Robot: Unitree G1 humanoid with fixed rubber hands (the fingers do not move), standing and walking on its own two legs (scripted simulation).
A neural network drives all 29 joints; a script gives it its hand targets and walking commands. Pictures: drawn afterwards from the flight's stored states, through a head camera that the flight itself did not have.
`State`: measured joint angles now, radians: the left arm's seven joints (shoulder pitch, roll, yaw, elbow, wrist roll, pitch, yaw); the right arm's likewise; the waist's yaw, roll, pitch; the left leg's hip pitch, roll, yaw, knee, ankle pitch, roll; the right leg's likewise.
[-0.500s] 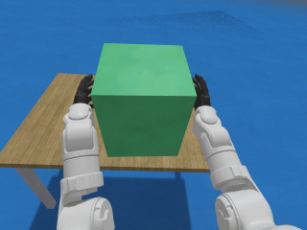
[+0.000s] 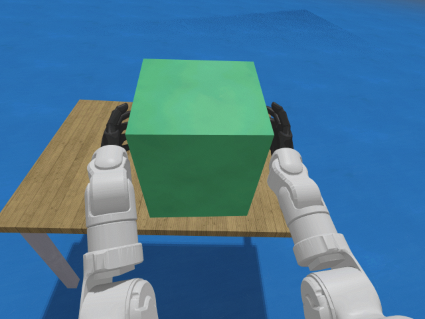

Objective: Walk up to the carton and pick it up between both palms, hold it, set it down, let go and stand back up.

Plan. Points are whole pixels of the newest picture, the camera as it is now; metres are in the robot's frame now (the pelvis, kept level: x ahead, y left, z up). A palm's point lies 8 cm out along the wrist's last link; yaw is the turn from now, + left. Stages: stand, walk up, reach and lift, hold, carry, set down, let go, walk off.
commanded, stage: hold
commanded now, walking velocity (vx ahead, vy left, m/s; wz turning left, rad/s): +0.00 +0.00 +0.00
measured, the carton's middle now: (199, 143) +0.41 +0.00 +0.14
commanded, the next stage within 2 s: set down in 0.60 s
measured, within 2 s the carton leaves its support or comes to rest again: neither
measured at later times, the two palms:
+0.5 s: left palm (116, 145) +0.36 +0.15 +0.18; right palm (282, 144) +0.35 -0.15 +0.18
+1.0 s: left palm (115, 148) +0.37 +0.16 +0.17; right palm (275, 145) +0.37 -0.14 +0.16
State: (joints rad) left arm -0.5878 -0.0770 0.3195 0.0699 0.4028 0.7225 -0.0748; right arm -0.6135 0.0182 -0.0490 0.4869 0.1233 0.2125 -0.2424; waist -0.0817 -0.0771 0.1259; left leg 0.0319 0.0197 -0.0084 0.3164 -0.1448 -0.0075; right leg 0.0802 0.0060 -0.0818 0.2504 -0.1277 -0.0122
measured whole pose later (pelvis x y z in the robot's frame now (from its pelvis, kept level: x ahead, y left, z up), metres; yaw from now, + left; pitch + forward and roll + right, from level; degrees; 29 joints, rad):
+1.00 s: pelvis +0.01 +0.00 +0.00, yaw +1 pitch -9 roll -1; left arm -0.57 -0.10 0.30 0.18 0.41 0.50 -0.06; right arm -0.57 0.07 -0.18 0.56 -0.04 -0.01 -0.17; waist -0.04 -0.07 0.08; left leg -0.01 0.01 -0.02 0.31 -0.15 -0.01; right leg 0.03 0.00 -0.09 0.26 -0.14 -0.01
